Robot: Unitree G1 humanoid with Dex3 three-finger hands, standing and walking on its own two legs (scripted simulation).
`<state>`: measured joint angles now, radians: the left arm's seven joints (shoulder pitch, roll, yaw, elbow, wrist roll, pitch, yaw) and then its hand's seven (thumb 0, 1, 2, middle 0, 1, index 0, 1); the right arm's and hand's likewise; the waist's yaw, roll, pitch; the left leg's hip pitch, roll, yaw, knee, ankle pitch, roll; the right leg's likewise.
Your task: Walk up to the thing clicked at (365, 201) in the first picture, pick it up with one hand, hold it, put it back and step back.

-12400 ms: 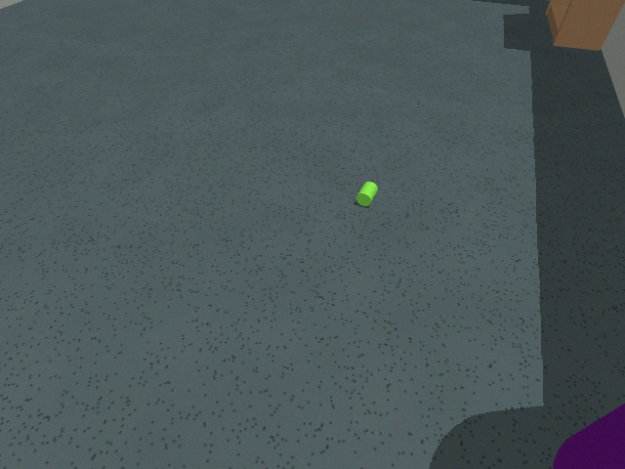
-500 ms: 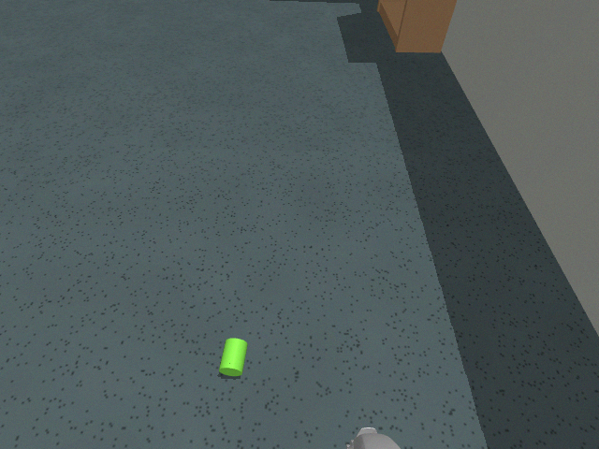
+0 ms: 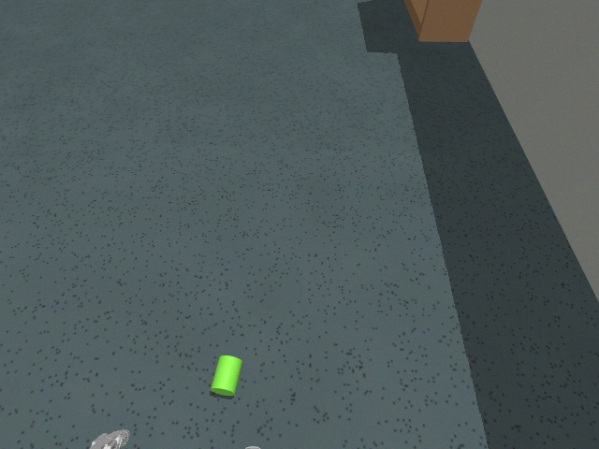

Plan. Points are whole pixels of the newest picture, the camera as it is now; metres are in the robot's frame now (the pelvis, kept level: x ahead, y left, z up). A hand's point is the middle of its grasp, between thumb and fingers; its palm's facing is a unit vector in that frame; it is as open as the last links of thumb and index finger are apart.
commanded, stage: walk up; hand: left
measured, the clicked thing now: (226, 375) +0.43 +0.25 -0.71
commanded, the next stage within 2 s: none
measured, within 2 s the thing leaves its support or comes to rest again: neither
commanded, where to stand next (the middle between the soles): +0.07 +0.02 m, yaw -1 degrees
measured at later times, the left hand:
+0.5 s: hand out of the picture +0.02 +0.25 -0.13, palm faces -0.01 -0.90 -0.43, open 7.4 cm
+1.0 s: hand out of the picture +0.08 +0.28 -0.14, palm faces -0.08 -0.91 -0.40, open 7.4 cm
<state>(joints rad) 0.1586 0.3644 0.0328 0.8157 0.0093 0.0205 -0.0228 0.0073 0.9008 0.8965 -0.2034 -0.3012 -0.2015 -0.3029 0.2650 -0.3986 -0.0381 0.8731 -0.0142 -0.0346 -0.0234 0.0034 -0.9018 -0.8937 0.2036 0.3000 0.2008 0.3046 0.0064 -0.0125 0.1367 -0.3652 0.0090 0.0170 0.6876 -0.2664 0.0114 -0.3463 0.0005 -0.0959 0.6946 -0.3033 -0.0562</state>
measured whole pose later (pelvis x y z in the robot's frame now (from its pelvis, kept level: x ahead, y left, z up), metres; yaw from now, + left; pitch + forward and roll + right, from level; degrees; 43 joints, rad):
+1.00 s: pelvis +0.00 +0.01 +0.01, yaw -1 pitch -3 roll +0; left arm 0.22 0.43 0.04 0.93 0.01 -0.02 -0.01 0.01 0.90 0.90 -0.20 -0.30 -0.20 -0.30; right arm 0.26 -0.40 -0.05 0.93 -0.02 -0.01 0.02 0.01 -0.90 -0.89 0.21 0.30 0.20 0.31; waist -0.03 -0.03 0.13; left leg -0.27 0.02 0.06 0.60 -0.28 0.01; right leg -0.35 -0.03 0.00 0.68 -0.36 -0.02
